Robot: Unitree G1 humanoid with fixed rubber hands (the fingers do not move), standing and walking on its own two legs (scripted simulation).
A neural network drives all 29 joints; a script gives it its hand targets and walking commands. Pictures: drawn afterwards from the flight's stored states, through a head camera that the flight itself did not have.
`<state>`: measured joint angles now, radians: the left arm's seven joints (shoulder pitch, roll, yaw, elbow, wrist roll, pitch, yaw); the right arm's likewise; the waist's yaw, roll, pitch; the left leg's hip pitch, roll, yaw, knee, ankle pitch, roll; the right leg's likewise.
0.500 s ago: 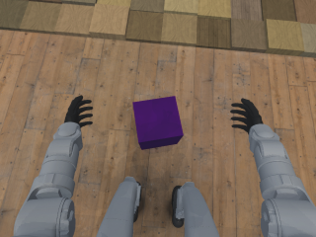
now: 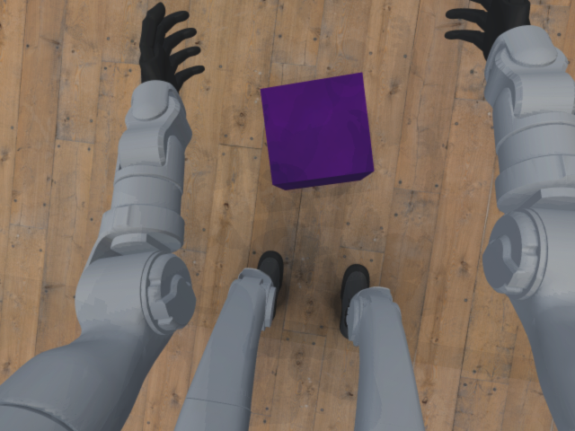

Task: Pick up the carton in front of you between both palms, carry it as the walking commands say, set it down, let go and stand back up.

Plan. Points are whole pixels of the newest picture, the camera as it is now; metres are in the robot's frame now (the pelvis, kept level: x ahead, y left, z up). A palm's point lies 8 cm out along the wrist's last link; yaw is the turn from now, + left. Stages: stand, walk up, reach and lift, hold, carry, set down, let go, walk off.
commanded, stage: reach and lift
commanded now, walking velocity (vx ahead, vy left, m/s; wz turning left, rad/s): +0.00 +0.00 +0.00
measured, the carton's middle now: (317, 141) +0.52 +0.05 -0.53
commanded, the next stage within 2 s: none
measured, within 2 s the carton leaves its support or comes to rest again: leaves its support in 1.70 s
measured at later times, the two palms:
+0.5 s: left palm (209, 133) +0.47 +0.24 -0.31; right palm (423, 106) +0.56 -0.13 -0.32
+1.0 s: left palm (226, 140) +0.48 +0.25 -0.45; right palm (391, 125) +0.56 -0.11 -0.47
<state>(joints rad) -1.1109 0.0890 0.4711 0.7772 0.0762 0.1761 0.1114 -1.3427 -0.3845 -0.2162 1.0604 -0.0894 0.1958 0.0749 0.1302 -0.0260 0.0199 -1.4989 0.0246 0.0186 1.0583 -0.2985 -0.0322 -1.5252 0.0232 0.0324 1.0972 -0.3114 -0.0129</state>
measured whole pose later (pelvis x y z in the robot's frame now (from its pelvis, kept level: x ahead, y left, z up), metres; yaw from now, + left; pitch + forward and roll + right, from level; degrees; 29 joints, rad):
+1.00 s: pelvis -0.04 +0.01 -0.28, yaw +3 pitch +36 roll +3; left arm -1.49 0.28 0.26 1.02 -0.19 0.08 0.16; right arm -1.70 -0.51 0.06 1.24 0.17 0.09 -0.03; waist 0.11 0.04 0.49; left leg -2.23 -0.02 0.02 2.14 -0.54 -0.03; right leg -2.24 0.02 0.06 2.20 -0.57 0.01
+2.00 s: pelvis -0.03 +0.01 -0.26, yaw +0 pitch +39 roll +2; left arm -1.26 0.04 0.52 0.70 0.07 0.30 0.12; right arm -1.32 -0.26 -0.08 0.94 0.02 0.38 -0.06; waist 0.09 0.01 0.04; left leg -2.21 -0.05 -0.04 2.11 -0.58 -0.07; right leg -2.23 0.05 0.04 2.12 -0.58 0.02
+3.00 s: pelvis +0.01 +0.03 +0.00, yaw -2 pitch +29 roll +0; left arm -0.67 -0.21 0.51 0.54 0.31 0.33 0.04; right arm -0.64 0.04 -0.36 0.65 -0.26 0.45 0.02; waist 0.05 -0.01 -0.22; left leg -1.28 -0.03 -0.04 1.19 -0.42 -0.01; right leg -1.28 0.03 0.06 1.18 -0.41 0.03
